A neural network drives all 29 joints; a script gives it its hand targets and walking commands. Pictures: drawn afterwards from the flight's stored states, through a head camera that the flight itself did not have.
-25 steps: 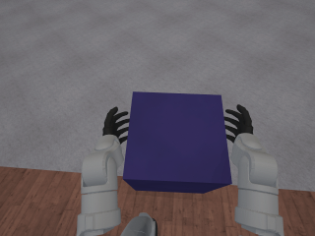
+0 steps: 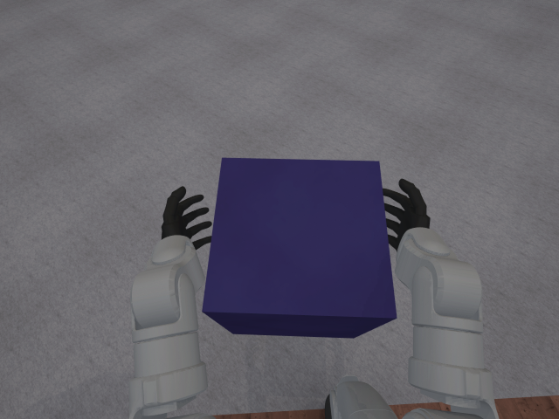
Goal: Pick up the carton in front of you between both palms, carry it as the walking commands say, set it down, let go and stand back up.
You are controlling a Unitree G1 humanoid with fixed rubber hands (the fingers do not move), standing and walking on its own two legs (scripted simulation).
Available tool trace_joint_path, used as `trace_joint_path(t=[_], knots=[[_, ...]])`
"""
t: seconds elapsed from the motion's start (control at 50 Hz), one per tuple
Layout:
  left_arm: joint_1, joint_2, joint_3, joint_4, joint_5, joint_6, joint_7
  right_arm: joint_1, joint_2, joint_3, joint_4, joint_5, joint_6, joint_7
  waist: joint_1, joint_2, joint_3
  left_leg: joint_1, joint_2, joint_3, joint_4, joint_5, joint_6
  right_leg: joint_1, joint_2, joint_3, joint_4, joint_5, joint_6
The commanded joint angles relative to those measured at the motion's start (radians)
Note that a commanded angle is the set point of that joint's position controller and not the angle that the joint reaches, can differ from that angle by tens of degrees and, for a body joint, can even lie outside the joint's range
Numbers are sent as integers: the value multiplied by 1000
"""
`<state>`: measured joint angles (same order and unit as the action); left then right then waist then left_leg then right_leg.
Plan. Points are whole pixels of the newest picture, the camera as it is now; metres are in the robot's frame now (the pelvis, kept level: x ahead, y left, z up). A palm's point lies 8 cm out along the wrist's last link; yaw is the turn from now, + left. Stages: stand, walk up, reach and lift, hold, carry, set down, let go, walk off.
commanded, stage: carry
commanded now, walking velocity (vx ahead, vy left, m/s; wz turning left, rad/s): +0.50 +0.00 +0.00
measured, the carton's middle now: (296, 259) +0.33 -0.01 +0.01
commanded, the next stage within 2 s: none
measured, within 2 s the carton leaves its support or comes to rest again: neither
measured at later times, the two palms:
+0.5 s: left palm (208, 128) +0.63 +0.14 +0.03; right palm (356, 119) +0.65 -0.17 +0.02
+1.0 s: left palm (208, 43) +0.94 +0.16 +0.05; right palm (328, 38) +0.93 -0.15 +0.06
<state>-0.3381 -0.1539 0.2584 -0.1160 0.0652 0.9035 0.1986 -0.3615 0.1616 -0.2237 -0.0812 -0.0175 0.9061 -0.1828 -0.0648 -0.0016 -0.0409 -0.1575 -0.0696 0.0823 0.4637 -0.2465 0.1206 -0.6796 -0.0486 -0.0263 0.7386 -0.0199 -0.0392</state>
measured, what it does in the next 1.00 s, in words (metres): goes down: right foot 0.04 m lower, then left foot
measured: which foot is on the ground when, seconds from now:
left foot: down 0.00-0.16, up 0.18-0.62, down 0.64-1.00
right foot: up 0.00-0.12, down 0.14-0.66, up 0.68-1.00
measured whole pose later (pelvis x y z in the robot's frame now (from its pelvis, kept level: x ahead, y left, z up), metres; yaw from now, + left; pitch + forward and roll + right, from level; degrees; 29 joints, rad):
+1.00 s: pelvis +0.65 +0.01 -0.03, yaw -1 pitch +5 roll -2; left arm -0.16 -0.13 0.12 -0.31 0.03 1.00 0.17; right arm -0.16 0.13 -0.13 -0.29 -0.01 0.99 -0.16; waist -0.01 0.00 -0.08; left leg -0.08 0.00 0.14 0.22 -0.23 0.06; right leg -0.61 -0.09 -0.10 0.71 -0.16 0.03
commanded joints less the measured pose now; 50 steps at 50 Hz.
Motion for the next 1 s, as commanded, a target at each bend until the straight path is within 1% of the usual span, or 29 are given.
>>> trace_joint_path(t=[0.0,0.04,0.06,0.1,0.12,0.14,0.16,0.18,0.2,0.22,0.24,0.28,0.34,0.4,0.46,0.54,0.58,0.6,0.62,0.64,0.66,0.68,0.7,0.72,0.74,0.78,0.84,0.9,0.98], knots=[[-504,-670,-605,-46,-142,2,6,-459,662,614,-74,160,-8,7,-47,101,-289,335,164,-143,6,768,32,-24,78,-99,-176,145,-11],[-487,-637,-592,-44,-134,16,8,-438,637,606,-65,150,3,-1,-51,108,-260,326,167,-139,44,709,30,46,85,-102,-286,228,-30],[-476,-619,-582,-36,-131,23,9,-441,629,608,-62,150,10,-5,-38,111,-253,302,171,-133,79,715,21,116,88,-102,-328,247,-43],[-439,-584,-552,-6,-119,35,12,-464,622,615,-55,155,26,-10,36,106,-298,227,168,-88,260,778,-16,357,94,-124,-387,252,-58],[-431,-572,-536,1,-113,41,12,-472,618,615,-47,157,34,-13,95,73,-337,103,145,-45,431,655,-41,554,58,-114,-394,282,-51],[-425,-551,-517,10,-107,47,11,-488,617,612,-48,156,43,-15,102,-76,-421,-152,105,-29,667,193,-64,834,-125,61,-214,589,-67],[-422,-543,-506,44,-102,52,18,-490,622,600,-45,153,54,-20,107,-267,-503,-440,-4,-63,892,-375,-98,1093,-321,369,-102,775,-195],[-409,-542,-513,56,-116,50,23,-470,625,588,-43,157,54,-24,145,-267,-571,-626,-20,-100,1095,-387,-104,1159,-397,593,-210,282,-336],[-406,-618,-539,44,-147,47,13,-511,637,583,-66,156,46,-27,136,-99,-477,-610,47,-114,985,-285,-64,958,-265,525,-328,-20,-241],[-517,-656,-576,-9,-167,36,3,-541,686,568,-63,150,39,-24,119,-107,-447,-611,63,-107,982,-242,-55,878,-295,518,-354,-80,-254],[-566,-712,-610,-24,-189,28,-10,-566,709,559,-65,143,29,-20,107,-41,-402,-604,100,-112,935,-202,-55,774,-280,491,-374,-70,-236],[-635,-766,-653,-56,-221,5,-30,-556,755,557,-33,121,8,-6,94,6,-364,-524,128,-111,825,-144,-75,611,-225,372,-414,-123,-205],[-608,-777,-679,-57,-219,-23,-38,-509,763,567,-12,106,-25,3,102,-58,-368,-598,139,-78,727,-62,-98,666,-192,267,-381,93,-208],[-536,-764,-674,-42,-209,-38,-35,-482,747,577,-30,102,-43,0,123,-80,-352,-679,139,-41,588,16,-107,760,-165,200,-360,264,-186],[-493,-738,-665,-45,-201,-39,-30,-478,722,588,-63,108,-46,-3,132,-94,-313,-638,121,8,385,143,-105,782,-127,136,-371,385,-144],[-451,-677,-646,-63,-187,-28,-13,-469,669,592,-97,123,-27,-9,142,-119,-270,-478,51,97,94,301,-82,813,-83,35,-357,538,-95],[-431,-645,-627,-59,-171,-15,-1,-449,636,582,-90,124,-11,-14,102,-157,-297,-286,16,129,15,323,-57,792,-93,-5,-269,700,-68],[-430,-628,-623,-57,-164,-6,3,-430,623,573,-76,121,-4,-17,60,-157,-345,-125,-2,144,-47,334,-53,767,-83,-51,-148,724,-41],[-438,-613,-622,-58,-156,1,5,-416,616,563,-69,117,4,-18,17,-121,-404,92,44,110,-69,345,-50,661,-71,-81,14,558,-17],[-453,-604,-617,-62,-149,11,7,-399,609,550,-58,111,14,-17,8,-2,-472,327,255,-154,-8,418,-32,451,-48,-62,210,139,10],[-444,-628,-617,-52,-156,25,8,-438,589,540,-44,106,19,-24,29,241,-570,637,530,-592,0,469,181,76,102,-5,534,-503,61],[-449,-610,-611,-58,-168,33,10,-380,619,553,-14,126,23,-24,15,210,-555,564,489,-664,-87,295,201,-21,88,56,636,-503,25],[-481,-651,-618,-72,-178,33,8,-400,643,565,-48,134,20,-18,14,165,-486,477,445,-565,-122,250,165,-55,47,65,624,-452,5],[-498,-687,-610,-72,-177,32,3,-432,682,580,-68,144,22,-8,21,51,-435,383,418,-472,-149,265,123,-38,10,58,562,-384,0],[-488,-710,-607,-67,-173,32,-5,-462,714,603,-99,150,21,3,32,33,-398,299,403,-401,-174,293,97,-5,-21,51,497,-348,5],[-451,-748,-624,-74,-165,31,-21,-460,755,643,-138,165,19,23,52,52,-381,212,366,-302,-222,253,57,69,-38,29,388,-303,25],[-365,-782,-668,-107,-163,38,-32,-376,773,676,-187,184,29,44,51,96,-355,218,342,-195,-266,314,47,67,-39,-28,208,-261,57],[-252,-792,-695,-187,-173,61,-34,-258,759,686,-267,200,55,54,49,125,-315,281,306,-114,-267,444,27,26,-33,-81,49,-177,74],[-110,-758,-730,-310,-191,117,-37,-70,711,664,-355,188,111,54,45,150,-258,333,281,-50,-254,565,2,29,-19,-134,-108,-78,71]])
